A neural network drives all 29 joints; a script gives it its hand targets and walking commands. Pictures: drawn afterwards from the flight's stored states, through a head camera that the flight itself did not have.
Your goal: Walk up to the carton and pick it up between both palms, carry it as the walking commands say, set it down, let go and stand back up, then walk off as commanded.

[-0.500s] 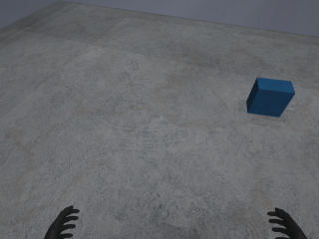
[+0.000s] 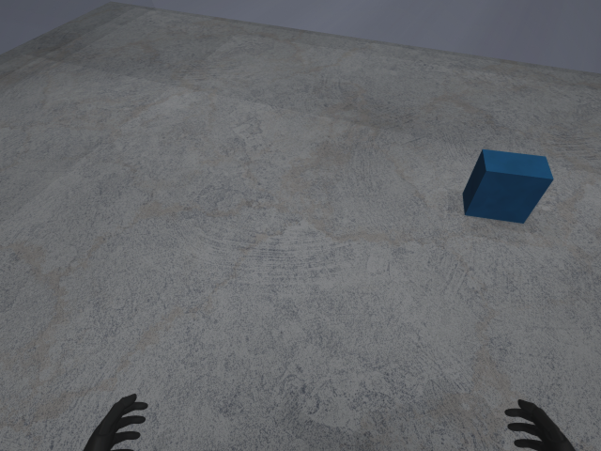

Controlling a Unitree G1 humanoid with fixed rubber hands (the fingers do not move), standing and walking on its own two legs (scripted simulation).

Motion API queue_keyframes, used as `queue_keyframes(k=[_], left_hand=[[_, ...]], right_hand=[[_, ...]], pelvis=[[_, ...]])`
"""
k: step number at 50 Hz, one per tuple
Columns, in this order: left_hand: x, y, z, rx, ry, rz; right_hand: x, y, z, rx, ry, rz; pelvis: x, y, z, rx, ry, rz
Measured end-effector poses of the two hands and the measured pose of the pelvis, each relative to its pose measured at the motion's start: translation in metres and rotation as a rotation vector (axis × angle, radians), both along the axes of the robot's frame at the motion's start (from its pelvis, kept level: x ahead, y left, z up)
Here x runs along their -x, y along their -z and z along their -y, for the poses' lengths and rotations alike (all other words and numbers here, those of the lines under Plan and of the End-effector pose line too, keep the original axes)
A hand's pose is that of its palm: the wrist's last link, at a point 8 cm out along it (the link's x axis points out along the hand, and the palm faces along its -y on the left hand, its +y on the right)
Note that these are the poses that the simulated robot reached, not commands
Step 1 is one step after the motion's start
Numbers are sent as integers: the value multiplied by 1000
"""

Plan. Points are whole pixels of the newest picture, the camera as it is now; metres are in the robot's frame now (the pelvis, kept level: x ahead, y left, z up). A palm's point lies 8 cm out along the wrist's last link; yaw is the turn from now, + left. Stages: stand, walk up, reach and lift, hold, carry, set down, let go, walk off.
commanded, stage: stand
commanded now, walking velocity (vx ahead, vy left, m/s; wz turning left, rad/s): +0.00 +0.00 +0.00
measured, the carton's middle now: (503, 187) +1.24 -0.84 -0.63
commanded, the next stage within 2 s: walk up in 0.86 s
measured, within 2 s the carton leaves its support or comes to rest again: neither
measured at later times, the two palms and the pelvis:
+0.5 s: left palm out of the picture +0.11 +0.30 -0.09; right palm out of the picture +0.14 -0.30 -0.07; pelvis +0.00 +0.00 +0.02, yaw +1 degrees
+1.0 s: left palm out of the picture +0.10 +0.30 -0.09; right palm out of the picture +0.12 -0.31 -0.07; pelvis +0.00 +0.00 +0.02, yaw +1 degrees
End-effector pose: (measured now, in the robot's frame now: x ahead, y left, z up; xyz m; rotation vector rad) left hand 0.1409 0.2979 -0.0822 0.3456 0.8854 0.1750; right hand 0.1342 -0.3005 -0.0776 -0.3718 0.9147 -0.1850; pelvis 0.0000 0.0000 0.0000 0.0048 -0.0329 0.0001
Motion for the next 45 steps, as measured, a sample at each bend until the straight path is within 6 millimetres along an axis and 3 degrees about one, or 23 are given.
queue_keyframes(k=[21, 45], left_hand=[[29, 3, -2, 16, -43, -110], [36, 2, -6, 15, -76, -167]], right_hand=[[-6, -7, -1, -12, -3, -46], [17, -6, 6, 5, 33, -144]], pelvis=[[-1, -14, 0, 1, -17, 6], [-3, -23, 1, 1, -15, 20]])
